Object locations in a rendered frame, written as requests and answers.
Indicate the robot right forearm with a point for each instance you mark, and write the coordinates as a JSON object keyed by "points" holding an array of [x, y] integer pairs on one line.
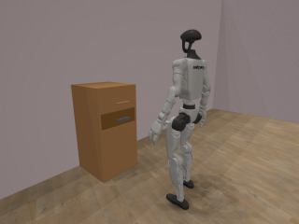
{"points": [[204, 100]]}

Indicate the drawer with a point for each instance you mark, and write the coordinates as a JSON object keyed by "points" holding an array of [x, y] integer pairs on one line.
{"points": [[107, 120]]}

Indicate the right robot hand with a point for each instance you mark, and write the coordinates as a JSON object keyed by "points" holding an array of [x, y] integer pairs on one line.
{"points": [[203, 114]]}

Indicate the robot left forearm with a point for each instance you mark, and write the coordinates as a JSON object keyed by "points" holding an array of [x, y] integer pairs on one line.
{"points": [[168, 105]]}

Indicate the left robot hand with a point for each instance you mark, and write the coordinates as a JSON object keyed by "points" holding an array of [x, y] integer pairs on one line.
{"points": [[156, 128]]}

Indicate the right robot foot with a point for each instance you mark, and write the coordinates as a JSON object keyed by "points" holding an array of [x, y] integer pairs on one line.
{"points": [[189, 184]]}

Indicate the robot right upper arm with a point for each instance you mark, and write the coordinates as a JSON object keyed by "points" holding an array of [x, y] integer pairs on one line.
{"points": [[206, 81]]}

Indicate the handle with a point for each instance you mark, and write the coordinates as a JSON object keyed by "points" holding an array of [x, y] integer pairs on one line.
{"points": [[123, 103], [122, 119]]}

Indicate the right robot shin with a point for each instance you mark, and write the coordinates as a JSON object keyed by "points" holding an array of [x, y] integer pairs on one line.
{"points": [[187, 164]]}

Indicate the robot left upper arm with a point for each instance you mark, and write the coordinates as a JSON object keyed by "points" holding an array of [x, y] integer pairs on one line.
{"points": [[178, 67]]}

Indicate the cabinet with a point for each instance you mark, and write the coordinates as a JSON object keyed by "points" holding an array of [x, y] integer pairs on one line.
{"points": [[108, 153]]}

